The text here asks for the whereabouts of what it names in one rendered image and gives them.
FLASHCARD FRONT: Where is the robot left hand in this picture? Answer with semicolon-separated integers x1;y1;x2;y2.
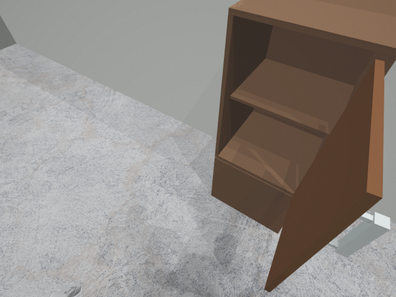
50;284;82;297

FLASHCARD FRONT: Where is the handle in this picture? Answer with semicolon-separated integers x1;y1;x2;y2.
327;212;390;257

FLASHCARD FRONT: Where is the cupboard door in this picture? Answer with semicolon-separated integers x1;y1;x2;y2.
264;59;385;292

